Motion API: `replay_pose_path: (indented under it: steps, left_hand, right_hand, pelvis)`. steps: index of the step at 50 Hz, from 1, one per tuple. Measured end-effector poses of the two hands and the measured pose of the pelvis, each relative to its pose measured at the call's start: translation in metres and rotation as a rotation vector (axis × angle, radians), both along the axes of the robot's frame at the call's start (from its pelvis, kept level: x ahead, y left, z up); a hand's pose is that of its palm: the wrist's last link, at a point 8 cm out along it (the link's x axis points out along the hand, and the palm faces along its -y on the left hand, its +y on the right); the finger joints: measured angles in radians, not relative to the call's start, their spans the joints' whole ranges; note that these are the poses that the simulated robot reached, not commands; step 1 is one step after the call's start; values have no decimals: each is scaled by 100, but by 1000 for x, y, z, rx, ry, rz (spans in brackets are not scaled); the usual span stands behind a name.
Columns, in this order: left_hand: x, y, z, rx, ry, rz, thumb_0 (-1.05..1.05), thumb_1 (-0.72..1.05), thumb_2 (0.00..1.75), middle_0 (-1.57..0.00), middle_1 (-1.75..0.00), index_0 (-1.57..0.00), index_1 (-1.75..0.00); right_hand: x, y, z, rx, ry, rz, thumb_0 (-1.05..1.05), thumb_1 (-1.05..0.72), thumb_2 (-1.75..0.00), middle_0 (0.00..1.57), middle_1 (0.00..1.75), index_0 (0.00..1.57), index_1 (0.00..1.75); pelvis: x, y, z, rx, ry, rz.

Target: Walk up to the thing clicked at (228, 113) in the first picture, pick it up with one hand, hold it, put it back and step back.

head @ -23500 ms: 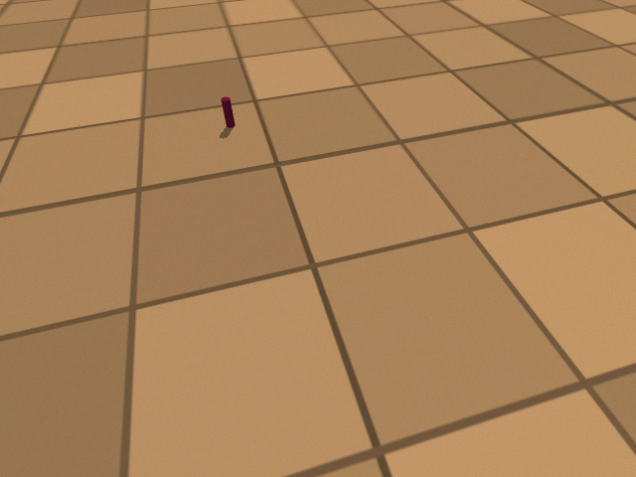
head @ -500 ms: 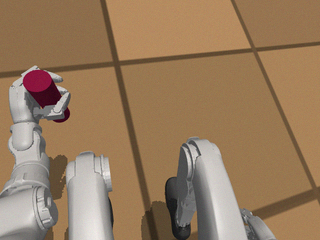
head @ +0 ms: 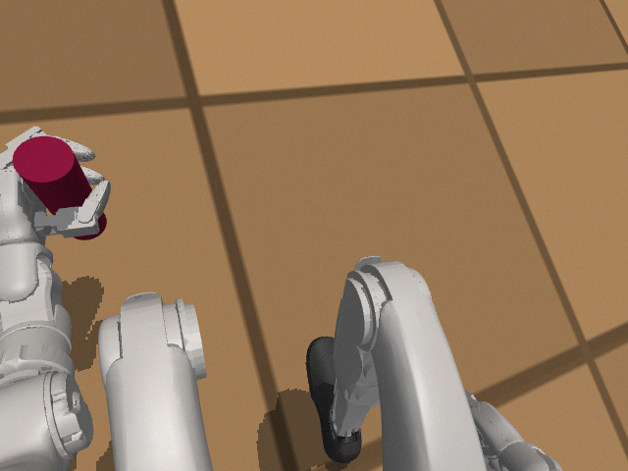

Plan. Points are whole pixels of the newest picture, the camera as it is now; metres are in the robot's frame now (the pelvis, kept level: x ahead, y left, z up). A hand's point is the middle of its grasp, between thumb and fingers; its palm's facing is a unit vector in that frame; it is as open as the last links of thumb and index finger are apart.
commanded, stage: lower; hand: left
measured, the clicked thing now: (68, 196) +0.45 +0.25 -0.10
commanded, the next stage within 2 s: loosen in 1.42 s
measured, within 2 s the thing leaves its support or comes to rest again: rests again in 1.44 s
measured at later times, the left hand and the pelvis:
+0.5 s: hand (92, 206) +0.46 +0.23 -0.15, palm faces +0.16 -0.99 -0.01, open 6.8 cm; pelvis +0.00 +0.01 -0.01, yaw -3 degrees
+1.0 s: hand (99, 212) +0.46 +0.23 -0.18, palm faces +0.19 -0.98 -0.01, open 6.8 cm; pelvis -0.01 +0.01 -0.02, yaw -6 degrees
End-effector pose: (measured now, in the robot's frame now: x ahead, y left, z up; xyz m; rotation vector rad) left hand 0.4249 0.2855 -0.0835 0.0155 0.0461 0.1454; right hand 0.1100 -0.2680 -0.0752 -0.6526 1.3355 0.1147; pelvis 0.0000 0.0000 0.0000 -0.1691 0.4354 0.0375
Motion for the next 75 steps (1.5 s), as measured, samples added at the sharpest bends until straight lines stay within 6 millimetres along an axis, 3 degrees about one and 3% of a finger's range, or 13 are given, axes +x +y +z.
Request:
replay_pose_path:
  steps: [18, 32, 75]
  left_hand:
    - [0, -2, -50, -15, 32, 11, 1, 0, 110, -92, -108, -91, -106]
    - [4, -4, -75, -15, 26, 27, 1, 0, 110, -92, -108, -91, -106]
    - [4, -6, -116, -17, 22, 58, 0, 0, 110, -92, -108, -91, -107]
  right_hand:
    - [-6, 2, 7, -65, 69, 102, 0, -90, -90, 20, 30, 20, 30]
    - [-2, 8, 14, -115, 95, 202, 0, -89, -90, 20, 30, 21, 30]
    - [-2, 26, 33, -204, 146, 332, -1, -89, -90, 20, 30, 21, 30]
  pelvis:
    - [-2, 4, -10, -41, -65, -20]
    - [-6, 8, -16, -81, -118, -36]
    - [-11, 19, -19, -157, -189, -73]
